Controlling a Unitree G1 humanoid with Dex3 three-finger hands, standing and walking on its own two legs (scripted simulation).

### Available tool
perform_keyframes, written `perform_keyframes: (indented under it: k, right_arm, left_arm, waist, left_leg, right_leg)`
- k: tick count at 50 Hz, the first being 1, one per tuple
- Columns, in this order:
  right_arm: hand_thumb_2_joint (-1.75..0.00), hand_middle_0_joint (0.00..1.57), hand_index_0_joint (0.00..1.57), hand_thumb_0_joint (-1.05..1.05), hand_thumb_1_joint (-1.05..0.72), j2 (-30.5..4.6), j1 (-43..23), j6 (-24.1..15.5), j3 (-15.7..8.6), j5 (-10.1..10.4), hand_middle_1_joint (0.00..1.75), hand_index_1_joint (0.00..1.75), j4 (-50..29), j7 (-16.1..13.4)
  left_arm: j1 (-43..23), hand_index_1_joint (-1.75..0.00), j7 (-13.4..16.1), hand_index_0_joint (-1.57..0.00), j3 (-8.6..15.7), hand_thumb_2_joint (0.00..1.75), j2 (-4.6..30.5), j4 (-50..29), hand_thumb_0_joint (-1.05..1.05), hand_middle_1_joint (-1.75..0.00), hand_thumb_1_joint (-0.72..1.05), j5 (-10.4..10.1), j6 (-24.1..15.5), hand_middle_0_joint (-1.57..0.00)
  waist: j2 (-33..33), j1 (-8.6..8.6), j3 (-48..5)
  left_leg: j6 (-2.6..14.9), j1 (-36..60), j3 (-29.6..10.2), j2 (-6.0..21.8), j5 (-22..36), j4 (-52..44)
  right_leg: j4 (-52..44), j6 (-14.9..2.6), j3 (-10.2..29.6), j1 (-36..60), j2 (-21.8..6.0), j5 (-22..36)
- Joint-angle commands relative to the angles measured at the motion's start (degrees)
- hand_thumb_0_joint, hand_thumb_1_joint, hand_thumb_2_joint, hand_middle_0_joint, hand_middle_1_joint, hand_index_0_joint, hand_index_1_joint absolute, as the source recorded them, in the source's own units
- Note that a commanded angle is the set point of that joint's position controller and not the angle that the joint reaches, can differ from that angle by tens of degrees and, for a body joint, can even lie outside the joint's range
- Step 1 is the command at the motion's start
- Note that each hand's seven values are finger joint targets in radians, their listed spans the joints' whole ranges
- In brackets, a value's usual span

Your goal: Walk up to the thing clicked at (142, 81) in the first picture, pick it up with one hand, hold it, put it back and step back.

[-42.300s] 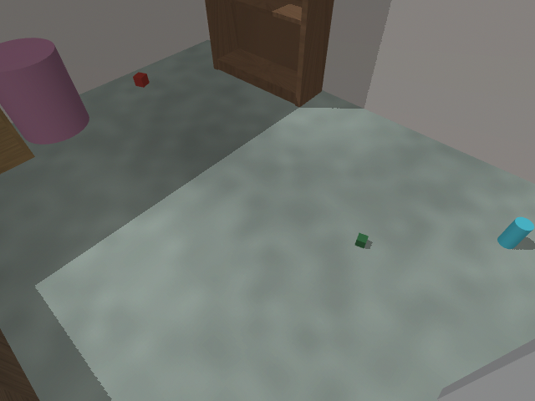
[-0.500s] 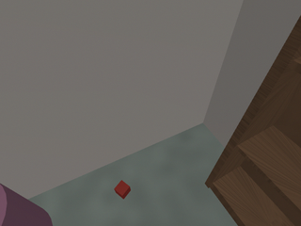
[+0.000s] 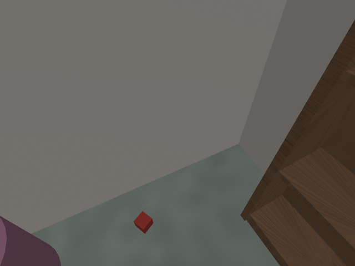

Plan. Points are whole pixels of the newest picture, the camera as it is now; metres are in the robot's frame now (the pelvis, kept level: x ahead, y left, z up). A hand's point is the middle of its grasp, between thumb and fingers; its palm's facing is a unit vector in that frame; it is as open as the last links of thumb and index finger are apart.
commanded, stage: stand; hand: left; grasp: from above
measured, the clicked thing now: (143, 222) +0.45 +0.23 -0.75
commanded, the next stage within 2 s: step back in 0.28 s
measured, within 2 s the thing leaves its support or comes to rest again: neither
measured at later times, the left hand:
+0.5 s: hand out of the picture +0.08 +0.28 -0.17, palm faces +0.01 -0.93 -0.37, open 7.4 cm
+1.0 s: hand out of the picture +0.02 +0.30 -0.18, palm faces -0.11 -0.92 -0.39, open 7.4 cm
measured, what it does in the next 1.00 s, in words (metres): walks backwards: right foot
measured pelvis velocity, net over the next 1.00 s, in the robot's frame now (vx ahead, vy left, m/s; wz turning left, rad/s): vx -0.09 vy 0.04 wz -0.09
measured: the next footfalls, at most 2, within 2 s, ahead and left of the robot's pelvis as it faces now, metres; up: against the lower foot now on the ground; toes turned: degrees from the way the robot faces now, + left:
right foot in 1.00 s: -0.09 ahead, -0.08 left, +0.00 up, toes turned -2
left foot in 1.36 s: -0.14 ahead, +0.17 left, +0.00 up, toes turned -3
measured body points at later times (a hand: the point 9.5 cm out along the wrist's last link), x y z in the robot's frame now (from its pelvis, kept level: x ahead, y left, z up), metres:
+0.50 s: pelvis -0.02 +0.02 -0.02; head +0.04 +0.02 +0.43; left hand +0.08 +0.33 -0.14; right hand +0.07 -0.30 -0.14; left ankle -0.01 +0.13 -0.73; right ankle -0.01 -0.12 -0.75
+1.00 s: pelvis -0.09 +0.04 -0.03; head -0.02 +0.04 +0.41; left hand +0.03 +0.35 -0.16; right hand +0.00 -0.27 -0.15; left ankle -0.03 +0.14 -0.75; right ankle -0.13 -0.08 -0.75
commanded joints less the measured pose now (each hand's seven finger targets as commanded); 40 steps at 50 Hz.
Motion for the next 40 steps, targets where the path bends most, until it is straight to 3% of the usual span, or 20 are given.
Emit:
perform_keyframes:
  k: [1,8,13,14,17,19,21,22,24,25,26,27,28,29,30,31,34,35,37,40]
  right_arm:
    - [-0.90,0.20,0.20,0.00,-0.90,-11.26,-2.08,-1.38,-1.79,-0.21,0.30,0.30,-3.52,-0.91]
    - [-0.90,0.20,0.20,0.00,-0.90,-11.62,-2.22,-1.32,-1.74,-0.17,0.30,0.30,-3.52,-0.95]
    - [-0.90,0.20,0.20,0.00,-0.90,-12.06,-2.29,-1.42,-1.71,-0.17,0.30,0.30,-3.78,-0.96]
    - [-0.90,0.20,0.20,0.00,-0.90,-14.17,-4.04,-0.37,-2.59,0.16,0.30,0.30,-4.96,-0.52]
    - [-0.90,0.20,0.20,0.00,-0.90,-12.51,-1.43,0.28,-2.74,0.86,0.30,0.30,-6.92,-0.43]
    - [-0.90,0.20,0.20,0.00,-0.90,-12.11,0.03,0.96,-3.30,0.86,0.30,0.30,-7.94,-0.34]
    - [-0.90,0.20,0.20,0.00,-0.90,-12.15,1.72,1.83,-3.89,0.66,0.30,0.30,-9.02,-0.12]
    - [-0.90,0.20,0.20,0.00,-0.90,-12.19,1.86,2.22,-4.16,0.48,0.30,0.30,-9.89,0.08]
    - [-0.90,0.20,0.20,0.00,-0.90,-12.41,3.67,2.31,-4.46,0.59,0.30,0.30,-10.94,0.54]
    - [-0.90,0.20,0.20,0.00,-0.90,-12.55,4.75,2.10,-4.68,0.55,0.30,0.30,-11.00,0.62]
    - [-0.90,0.20,0.20,0.00,-0.90,-13.01,5.15,1.68,-4.98,0.42,0.30,0.30,-11.28,0.53]
    - [-0.90,0.20,0.20,0.00,-0.90,-15.42,4.05,1.33,-5.70,-0.20,0.30,0.30,-12.15,0.22]
    - [-0.90,0.20,0.20,0.00,-0.90,-18.73,2.98,0.97,-6.46,-0.34,0.30,0.30,-12.95,0.02]
    - [-0.90,0.20,0.20,0.00,-0.90,-19.60,4.33,0.65,-6.86,-1.16,0.30,0.30,-13.11,-0.19]
    - [-0.90,0.20,0.20,0.00,-0.90,-19.86,4.60,0.41,-6.80,-1.19,0.30,0.30,-13.54,-0.53]
    - [-0.90,0.20,0.20,0.00,-0.90,-19.92,3.38,0.45,-7.12,-1.23,0.30,0.30,-14.54,-0.80]
    - [-0.90,0.20,0.20,0.00,-0.90,-16.53,-3.02,0.55,-6.50,-1.51,0.30,0.30,-17.45,-1.70]
    - [-0.90,0.20,0.20,0.00,-0.90,-15.09,-2.54,0.45,-6.29,-1.39,0.30,0.30,-18.04,-1.90]
    - [-0.90,0.20,0.20,0.00,-0.90,-14.19,0.61,0.31,-6.36,-1.00,0.30,0.30,-18.35,-2.09]
    - [-0.90,0.20,0.20,0.00,-0.90,-14.06,3.15,0.39,-6.54,-0.54,0.30,0.30,-18.74,-2.30]
  left_arm:
    - [-2.23,-0.30,0.67,-0.20,2.05,0.90,12.39,-3.59,0.00,-0.30,0.90,-0.17,-1.26,-0.20]
    - [-1.94,-0.30,0.61,-0.20,1.84,0.90,12.42,-3.77,0.00,-0.30,0.90,-0.12,-1.23,-0.20]
    - [-1.63,-0.30,0.67,-0.20,1.73,0.90,12.32,-3.90,0.00,-0.30,0.90,-0.18,-1.27,-0.20]
    - [-1.32,-0.30,1.04,-0.20,4.62,0.90,16.17,-5.01,0.00,-0.30,0.90,-1.28,-0.84,-0.20]
    - [-0.17,-0.30,1.45,-0.20,5.32,0.90,16.53,-7.57,0.00,-0.30,0.90,-1.39,-0.47,-0.20]
    - [-2.10,-0.30,1.45,-0.20,5.78,0.90,17.01,-9.79,0.00,-0.30,0.90,-1.17,0.03,-0.20]
    - [-5.40,-0.30,1.53,-0.20,5.98,0.90,17.53,-12.63,0.00,-0.30,0.90,-0.45,0.46,-0.20]
    - [-6.03,-0.30,1.52,-0.20,6.03,0.90,17.48,-13.82,0.00,-0.30,0.90,0.15,0.57,-0.20]
    - [-7.52,-0.30,1.51,-0.20,6.00,0.90,17.71,-15.50,0.00,-0.30,0.90,0.49,0.85,-0.20]
    - [-8.76,-0.30,1.49,-0.20,5.78,0.90,17.44,-16.25,0.00,-0.30,0.90,0.34,1.00,-0.20]
    - [-8.59,-0.30,1.42,-0.20,5.52,0.90,16.70,-16.77,0.00,-0.30,0.90,0.21,1.32,-0.20]
    - [-8.01,-0.30,1.34,-0.20,5.03,0.90,14.70,-17.30,0.00,-0.30,0.90,-0.55,1.83,-0.20]
    - [-6.56,-0.30,1.50,-0.20,4.85,0.90,12.38,-17.77,0.00,-0.30,0.90,-1.21,2.19,-0.20]
    - [-5.39,-0.30,1.89,-0.20,4.70,0.90,11.84,-17.58,0.00,-0.30,0.90,-0.96,2.97,-0.20]
    - [-3.31,-0.30,2.19,-0.20,4.54,0.90,11.64,-17.84,0.00,-0.30,0.90,-0.88,3.31,-0.20]
    - [-2.72,-0.30,2.47,-0.20,4.18,0.90,11.28,-17.58,0.00,-0.30,0.90,-0.81,3.42,-0.20]
    - [1.15,-0.30,2.37,-0.20,4.67,0.90,13.35,-16.61,0.00,-0.30,0.90,-1.45,3.67,-0.20]
    - [2.06,-0.30,2.27,-0.20,4.82,0.90,13.57,-16.82,0.00,-0.30,0.90,-1.28,3.67,-0.20]
    - [2.16,-0.30,2.17,-0.20,5.10,0.90,13.51,-17.46,0.00,-0.30,0.90,-0.67,3.29,-0.20]
    - [0.02,-0.30,2.08,-0.20,4.94,0.90,13.09,-19.51,0.00,-0.30,0.90,-0.48,2.51,-0.20]
  waist:
    - [0.07,-0.08,-4.26]
    - [-0.32,0.01,-4.04]
    - [0.05,0.20,-4.88]
    - [-0.89,0.38,1.55]
    - [-3.02,-0.16,-4.29]
    - [-5.67,-0.84,-6.71]
    - [-9.74,-1.40,-6.88]
    - [-10.20,-1.22,-6.18]
    - [-11.12,-2.42,-5.86]
    - [-10.42,-2.92,-5.84]
    - [-7.86,-2.70,-6.24]
    - [0.48,-2.41,-5.18]
    - [8.11,-1.92,-5.17]
    - [8.82,-1.98,-5.15]
    - [7.05,-1.35,-5.21]
    - [9.53,-1.49,-5.59]
    - [9.14,1.73,-6.74]
    - [8.04,1.93,-7.65]
    - [6.59,0.34,-8.78]
    - [5.60,-2.11,-7.65]
  left_leg:
    - [2.71,-0.43,-4.06,5.42,6.33,-2.29]
    - [2.42,-0.12,-4.17,5.38,7.06,-2.29]
    - [2.59,0.43,-4.10,5.62,9.99,-1.75]
    - [3.98,-5.30,-3.97,3.93,17.09,4.83]
    - [3.98,-4.72,-0.84,1.70,16.81,12.67]
    - [3.52,-5.67,1.05,-0.95,9.74,18.37]
    - [3.84,-6.24,1.07,-3.32,-9.00,26.59]
    - [4.30,-7.73,0.07,-3.40,-16.66,28.95]
    - [4.98,-7.83,-0.90,-1.99,-15.95,26.40]
    - [5.12,-7.25,-0.48,-1.81,-10.33,23.57]
    - [5.14,-6.74,-0.51,-0.33,4.22,17.37]
    - [6.66,-8.21,-7.11,5.24,19.76,9.54]
    - [9.65,-3.45,-17.21,11.46,30.84,4.13]
    - [13.21,-0.79,-22.94,15.57,33.43,2.80]
    - [13.61,-0.64,-21.93,16.67,39.77,5.06]
    - [12.06,-1.60,-22.31,16.76,36.26,3.69]
    - [11.17,0.30,-11.74,11.11,29.70,6.17]
    - [11.59,2.59,-10.42,10.41,27.63,6.93]
    - [12.25,7.09,-10.43,10.88,28.78,7.97]
    - [15.28,10.14,-10.52,12.65,29.91,9.22]
  right_leg:
    - [-3.52,-1.31,5.67,0.73,-6.75,6.02]
    - [-3.46,-1.20,5.36,-0.09,-6.48,5.57]
    - [-2.88,-1.17,5.18,0.65,-6.61,8.87]
    - [1.70,-1.89,5.81,-2.74,-5.97,17.50]
    - [3.75,-5.82,7.67,-0.69,-9.17,24.64]
    - [3.49,-9.31,10.32,-1.80,-12.88,24.83]
    - [3.50,-12.95,13.78,-6.45,-17.53,23.03]
    - [4.77,-13.99,13.95,-7.55,-18.39,22.60]
    - [7.37,-12.61,12.08,-9.27,-17.64,20.74]
    - [10.22,-11.06,10.23,-9.36,-15.85,20.33]
    - [14.44,-8.61,7.67,-8.52,-12.58,17.91]
    - [22.90,-4.78,3.87,-9.81,-5.67,10.68]
    - [31.33,-2.45,3.19,-15.89,4.05,-2.35]
    - [38.45,-2.64,9.11,-20.60,6.88,-24.24]
    - [43.99,-2.67,12.63,-21.58,6.85,-27.26]
    - [47.19,-2.98,14.51,-22.79,6.94,-26.01]
    - [51.08,-2.51,15.81,-23.80,6.75,-18.55]
    - [51.10,-2.12,14.90,-24.01,6.61,-16.49]
    - [49.79,-0.55,13.85,-24.51,6.59,-16.05]
    - [42.24,0.92,12.45,-25.49,5.50,-17.56]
